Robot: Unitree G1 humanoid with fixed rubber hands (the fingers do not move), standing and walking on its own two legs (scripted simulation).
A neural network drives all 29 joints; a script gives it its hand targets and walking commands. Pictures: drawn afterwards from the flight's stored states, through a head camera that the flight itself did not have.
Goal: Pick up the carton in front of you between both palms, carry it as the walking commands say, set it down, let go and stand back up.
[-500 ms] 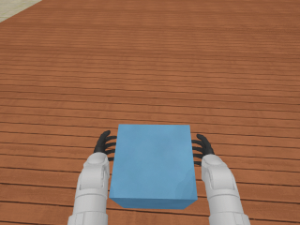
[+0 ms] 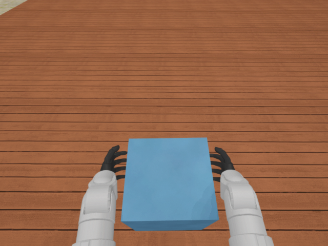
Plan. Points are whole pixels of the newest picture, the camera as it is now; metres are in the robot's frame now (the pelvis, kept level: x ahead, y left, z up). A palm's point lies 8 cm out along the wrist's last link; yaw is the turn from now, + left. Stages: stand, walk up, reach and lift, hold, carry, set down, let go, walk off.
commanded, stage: hold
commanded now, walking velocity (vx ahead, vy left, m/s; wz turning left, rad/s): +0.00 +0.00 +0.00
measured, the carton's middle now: (168, 188) +0.30 +0.01 -0.07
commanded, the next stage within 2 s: set down in 0.18 s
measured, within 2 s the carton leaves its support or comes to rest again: neither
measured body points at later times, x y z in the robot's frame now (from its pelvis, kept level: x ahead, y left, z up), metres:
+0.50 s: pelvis -0.02 +0.05 -0.01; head -0.02 +0.06 +0.44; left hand +0.34 +0.16 +0.01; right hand +0.31 -0.14 +0.00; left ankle +0.05 +0.15 -0.74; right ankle -0.01 -0.09 -0.74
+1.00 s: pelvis -0.05 +0.03 -0.12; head +0.18 +0.01 +0.27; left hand +0.37 +0.15 -0.19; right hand +0.38 -0.15 -0.21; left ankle +0.05 +0.15 -0.74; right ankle -0.01 -0.09 -0.74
